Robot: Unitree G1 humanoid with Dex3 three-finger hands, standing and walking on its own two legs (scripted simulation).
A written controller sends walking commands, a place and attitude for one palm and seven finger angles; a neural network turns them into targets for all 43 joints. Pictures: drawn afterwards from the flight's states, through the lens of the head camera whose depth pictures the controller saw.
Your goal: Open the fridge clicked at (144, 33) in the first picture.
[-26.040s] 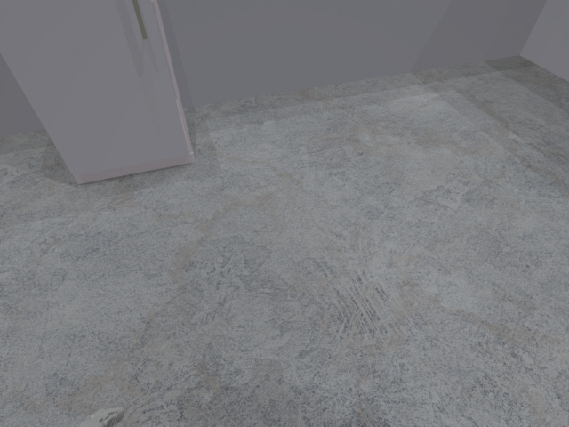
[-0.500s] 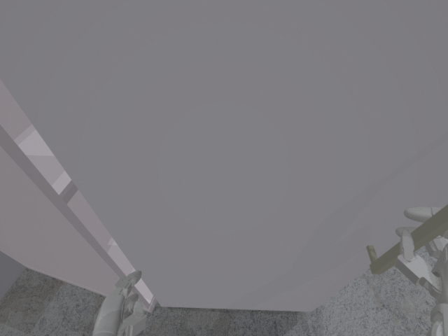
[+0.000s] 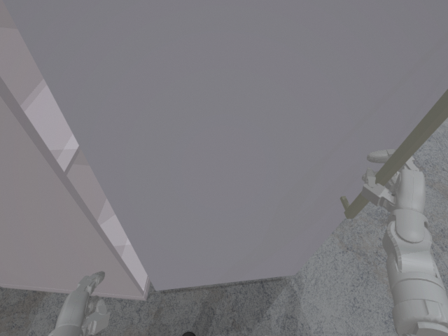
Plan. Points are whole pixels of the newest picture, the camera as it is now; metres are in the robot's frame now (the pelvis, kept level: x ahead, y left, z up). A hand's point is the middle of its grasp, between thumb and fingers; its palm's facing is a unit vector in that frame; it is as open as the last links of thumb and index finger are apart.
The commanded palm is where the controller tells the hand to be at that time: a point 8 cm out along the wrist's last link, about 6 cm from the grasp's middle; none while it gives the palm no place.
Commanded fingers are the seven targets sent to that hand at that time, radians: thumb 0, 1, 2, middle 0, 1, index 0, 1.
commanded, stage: stop walking and hold the door back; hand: right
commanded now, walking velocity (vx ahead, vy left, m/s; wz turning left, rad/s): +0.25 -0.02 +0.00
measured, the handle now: (406, 136) +0.40 -0.28 +0.17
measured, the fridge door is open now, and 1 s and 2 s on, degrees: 79 71 71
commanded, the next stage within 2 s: loosen the grip on the handle in 0.34 s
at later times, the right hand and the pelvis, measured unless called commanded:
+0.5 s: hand (360, 156) +0.43 -0.25 +0.08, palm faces +0.21 +0.95 -0.24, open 5.4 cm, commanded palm +0.38 -0.30 +0.07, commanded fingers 0.00 -0.42 -0.67 0.45 1.40 0.45 1.40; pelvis -0.02 +0.00 -0.02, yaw +3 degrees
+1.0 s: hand (379, 170) +0.41 -0.29 +0.07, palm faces +0.27 +0.93 -0.26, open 13.9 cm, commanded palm +0.39 -0.32 +0.08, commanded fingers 0.00 0.55 -0.20 0.25 1.15 0.25 1.15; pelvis -0.04 +0.02 -0.03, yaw +4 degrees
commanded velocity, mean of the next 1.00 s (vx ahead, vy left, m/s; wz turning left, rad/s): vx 0.07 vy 0.03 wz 0.00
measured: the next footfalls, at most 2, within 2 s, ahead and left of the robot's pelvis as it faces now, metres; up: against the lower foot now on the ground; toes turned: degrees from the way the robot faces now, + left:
right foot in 0.12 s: +0.01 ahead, -0.13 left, +0.00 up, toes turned +0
left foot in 0.48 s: +0.03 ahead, +0.13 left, +0.00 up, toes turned +2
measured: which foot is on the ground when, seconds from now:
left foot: down 0.00-0.12, up 0.14-0.46, down 0.48-1.00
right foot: up 0.00-0.10, down 0.12-1.00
